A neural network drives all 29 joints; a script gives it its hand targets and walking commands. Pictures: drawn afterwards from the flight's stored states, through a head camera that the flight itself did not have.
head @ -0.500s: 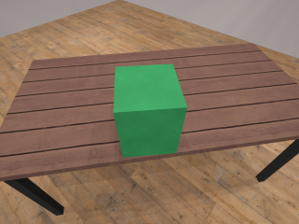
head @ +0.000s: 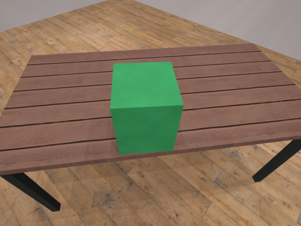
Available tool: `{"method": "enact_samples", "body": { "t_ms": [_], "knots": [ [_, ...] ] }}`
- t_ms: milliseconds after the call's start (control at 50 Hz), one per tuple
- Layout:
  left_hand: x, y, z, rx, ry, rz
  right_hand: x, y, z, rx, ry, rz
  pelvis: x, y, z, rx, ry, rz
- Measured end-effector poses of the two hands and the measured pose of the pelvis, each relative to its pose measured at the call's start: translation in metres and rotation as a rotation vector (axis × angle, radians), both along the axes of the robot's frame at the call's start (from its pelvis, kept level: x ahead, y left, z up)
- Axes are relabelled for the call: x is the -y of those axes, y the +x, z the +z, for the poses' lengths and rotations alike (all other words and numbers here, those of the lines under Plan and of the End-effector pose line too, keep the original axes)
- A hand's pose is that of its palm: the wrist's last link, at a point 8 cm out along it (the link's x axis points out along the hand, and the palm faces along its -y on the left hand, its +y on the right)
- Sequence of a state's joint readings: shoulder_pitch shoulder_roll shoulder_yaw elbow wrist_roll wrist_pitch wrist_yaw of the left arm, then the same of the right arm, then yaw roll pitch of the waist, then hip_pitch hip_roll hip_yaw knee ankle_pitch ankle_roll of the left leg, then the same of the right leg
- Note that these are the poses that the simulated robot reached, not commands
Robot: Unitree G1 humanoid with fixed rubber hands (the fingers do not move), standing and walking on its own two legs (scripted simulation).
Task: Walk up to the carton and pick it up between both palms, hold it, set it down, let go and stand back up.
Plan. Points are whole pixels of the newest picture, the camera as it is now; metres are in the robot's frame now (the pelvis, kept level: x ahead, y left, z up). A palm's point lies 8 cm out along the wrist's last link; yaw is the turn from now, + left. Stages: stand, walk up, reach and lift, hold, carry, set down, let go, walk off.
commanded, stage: stand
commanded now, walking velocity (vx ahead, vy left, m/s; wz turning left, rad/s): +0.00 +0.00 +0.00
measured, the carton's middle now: (144, 109) +0.51 +0.01 -0.02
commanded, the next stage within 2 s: reach and lift in 0.24 s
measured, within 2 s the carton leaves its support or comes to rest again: neither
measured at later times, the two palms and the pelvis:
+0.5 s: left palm out of the picture +0.17 +0.25 -0.15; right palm out of the picture +0.14 -0.25 -0.15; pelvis -0.04 -0.01 -0.04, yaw +1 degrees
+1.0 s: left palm out of the picture +0.16 +0.22 -0.11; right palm out of the picture +0.14 -0.21 -0.10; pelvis -0.02 -0.02 -0.01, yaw -2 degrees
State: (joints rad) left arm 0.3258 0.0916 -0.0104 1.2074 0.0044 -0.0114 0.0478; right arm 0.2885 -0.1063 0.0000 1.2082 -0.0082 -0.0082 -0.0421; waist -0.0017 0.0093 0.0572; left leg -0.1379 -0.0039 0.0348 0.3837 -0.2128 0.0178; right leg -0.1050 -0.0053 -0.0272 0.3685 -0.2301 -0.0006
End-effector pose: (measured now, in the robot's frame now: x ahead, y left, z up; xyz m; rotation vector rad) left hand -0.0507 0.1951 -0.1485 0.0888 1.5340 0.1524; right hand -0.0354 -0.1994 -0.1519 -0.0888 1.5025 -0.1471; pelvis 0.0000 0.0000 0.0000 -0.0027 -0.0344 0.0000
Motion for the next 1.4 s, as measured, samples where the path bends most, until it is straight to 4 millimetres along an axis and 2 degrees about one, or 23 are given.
{"method": "enact_samples", "body": {
  "t_ms": [300, 320, 360, 420, 460, 480, 520, 560, 580, 640, 680, 720, 760, 840, 920, 1000, 1060, 1120, 1180, 1260, 1340, 1400],
  "knots": [
    [0.004, 0.009, -0.006, 0.002, -0.033, -0.004, -0.003, -0.006, 0.000, -0.018, 0.013, -0.005, 0.002, -0.002, -0.002, -0.037, 0.004, -0.006],
    [0.002, 0.019, -0.011, -0.016, -0.043, -0.020, 0.001, 0.004, -0.003, -0.017, 0.019, -0.009, 0.003, -0.006, -0.006, -0.074, 0.012, -0.004],
    [-0.022, 0.048, -0.019, -0.015, -0.010, -0.055, 0.020, 0.033, -0.005, 0.020, -0.009, -0.014, 0.006, -0.014, -0.013, -0.117, 0.029, 0.001],
    [-0.052, 0.122, -0.018, 0.090, 0.074, -0.050, 0.048, 0.098, 0.001, 0.148, -0.068, 0.016, 0.008, -0.026, -0.023, -0.175, 0.037, 0.008],
    [-0.060, 0.176, -0.009, 0.167, 0.086, -0.032, 0.057, 0.142, 0.004, 0.208, -0.083, 0.019, 0.007, -0.033, -0.031, -0.235, 0.032, 0.013],
    [-0.059, 0.201, -0.004, 0.200, 0.075, -0.026, 0.055, 0.161, 0.005, 0.228, -0.074, 0.011, 0.007, -0.036, -0.036, -0.263, 0.027, 0.015],
    [-0.047, 0.239, 0.007, 0.254, 0.019, -0.036, 0.039, 0.193, 0.006, 0.266, -0.021, -0.020, 0.005, -0.041, -0.042, -0.306, 0.014, 0.011],
    [-0.022, 0.259, 0.018, 0.297, -0.055, -0.089, 0.011, 0.210, 0.013, 0.315, 0.061, -0.053, 0.003, -0.041, -0.042, -0.315, 0.001, -0.004],
    [-0.007, 0.262, 0.024, 0.311, -0.089, -0.129, -0.005, 0.213, 0.018, 0.339, 0.102, -0.070, 0.002, -0.039, -0.038, -0.299, -0.005, -0.014],
    [0.035, 0.247, 0.044, 0.307, -0.148, -0.233, -0.040, 0.201, 0.031, 0.393, 0.162, -0.127, 0.000, -0.031, -0.020, -0.194, -0.010, -0.038],
    [0.050, 0.231, 0.051, 0.288, -0.148, -0.242, -0.047, 0.189, 0.033, 0.425, 0.136, -0.141, 0.001, -0.027, -0.011, -0.123, -0.007, -0.047],
    [0.052, 0.216, 0.052, 0.283, -0.125, -0.207, -0.044, 0.179, 0.032, 0.463, 0.090, -0.106, 0.003, -0.025, -0.007, -0.080, -0.002, -0.051],
    [0.044, 0.205, 0.046, 0.289, -0.089, -0.151, -0.035, 0.173, 0.032, 0.489, 0.052, -0.036, 0.007, -0.026, -0.005, -0.060, 0.003, -0.051],
    [0.013, 0.186, 0.027, 0.262, -0.011, -0.067, -0.014, 0.167, 0.030, 0.467, 0.008, 0.057, 0.017, -0.029, -0.005, -0.063, 0.011, -0.046],
    [-0.014, 0.186, 0.019, 0.266, 0.028, -0.043, 0.005, 0.168, 0.034, 0.440, -0.032, 0.033, 0.023, -0.027, -0.006, -0.098, 0.013, -0.040],
    [-0.023, 0.210, 0.034, 0.385, 0.013, -0.071, 0.009, 0.177, 0.048, 0.485, -0.032, -0.013, 0.021, -0.020, -0.005, -0.127, 0.009, -0.039],
    [-0.021, 0.227, 0.054, 0.489, -0.011, -0.107, 0.001, 0.183, 0.058, 0.540, -0.005, -0.034, 0.014, -0.014, -0.002, -0.116, 0.003, -0.044],
    [-0.019, 0.231, 0.069, 0.546, -0.030, -0.132, -0.012, 0.183, 0.063, 0.586, 0.025, -0.041, 0.007, -0.010, 0.001, -0.082, -0.002, -0.050],
    [-0.020, 0.221, 0.073, 0.552, -0.034, -0.141, -0.026, 0.177, 0.064, 0.616, 0.045, -0.034, 0.000, -0.010, 0.003, -0.044, -0.006, -0.056],
    [-0.024, 0.194, 0.067, 0.524, -0.033, -0.121, -0.038, 0.164, 0.065, 0.634, 0.046, -0.015, -0.006, -0.013, 0.003, -0.013, -0.008, -0.056],
    [-0.030, 0.169, 0.058, 0.520, -0.019, -0.084, -0.038, 0.152, 0.068, 0.639, 0.027, 0.007, -0.008, -0.021, 0.002, -0.004, -0.008, -0.053],
    [-0.034, 0.158, 0.056, 0.550, -0.007, -0.068, -0.031, 0.146, 0.070, 0.648, 0.006, 0.019, -0.010, -0.027, 0.001, -0.007, -0.008, -0.052]
  ]
}}
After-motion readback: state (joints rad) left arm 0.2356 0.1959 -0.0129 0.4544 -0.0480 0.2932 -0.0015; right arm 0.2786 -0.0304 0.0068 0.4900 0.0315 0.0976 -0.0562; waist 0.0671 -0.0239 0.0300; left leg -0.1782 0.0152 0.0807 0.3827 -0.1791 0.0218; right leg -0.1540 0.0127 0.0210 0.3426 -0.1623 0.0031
